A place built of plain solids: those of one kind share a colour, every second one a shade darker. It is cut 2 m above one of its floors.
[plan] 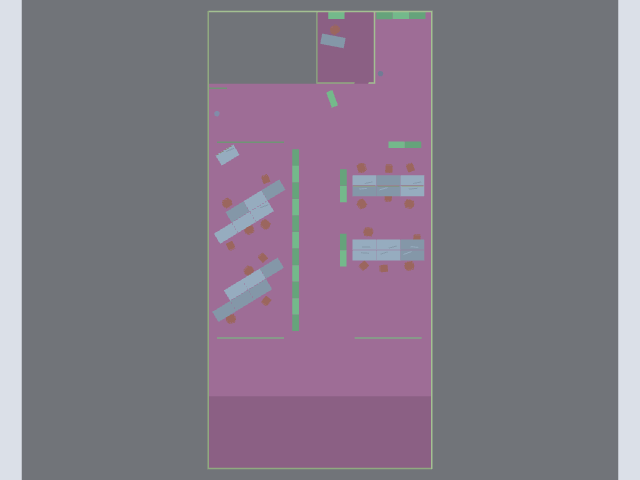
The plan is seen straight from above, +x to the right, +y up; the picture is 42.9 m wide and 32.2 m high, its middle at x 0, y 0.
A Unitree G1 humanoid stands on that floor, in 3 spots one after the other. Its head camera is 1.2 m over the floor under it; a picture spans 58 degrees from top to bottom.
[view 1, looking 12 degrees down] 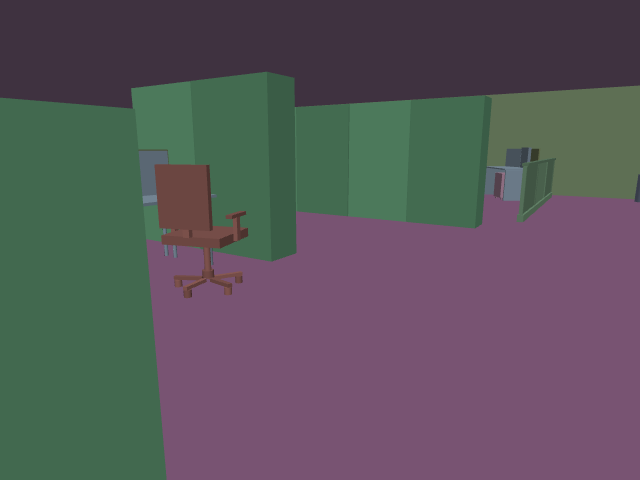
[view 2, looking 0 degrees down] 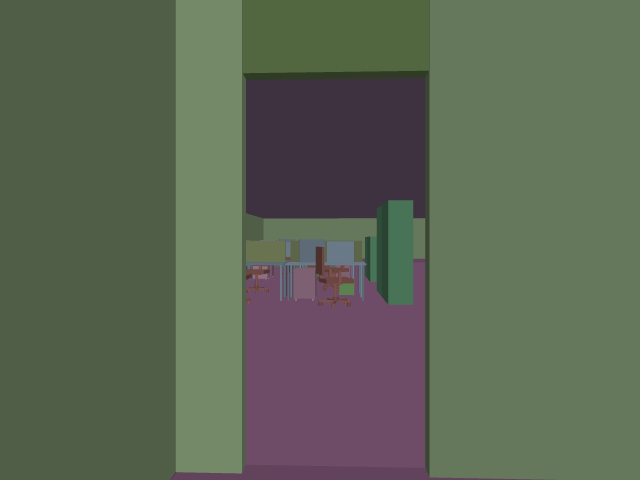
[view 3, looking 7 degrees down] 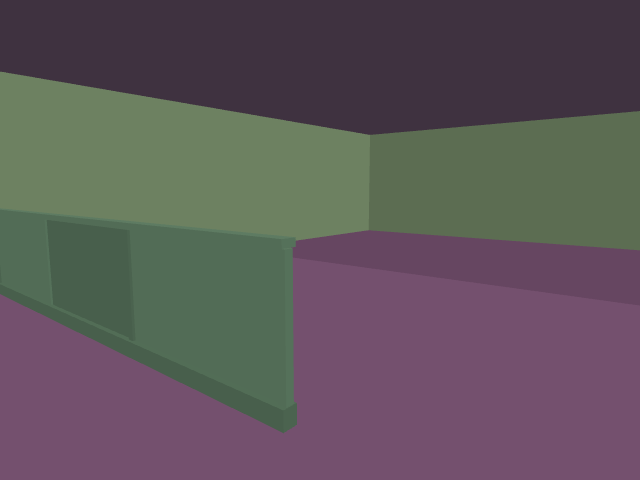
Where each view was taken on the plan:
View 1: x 5.30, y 7.63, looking -147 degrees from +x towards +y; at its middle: floor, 5.77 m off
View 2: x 2.78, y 12.78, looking -88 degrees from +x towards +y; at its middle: desk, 8.95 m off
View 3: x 0.94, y -5.09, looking -51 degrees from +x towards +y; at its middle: floor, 9.85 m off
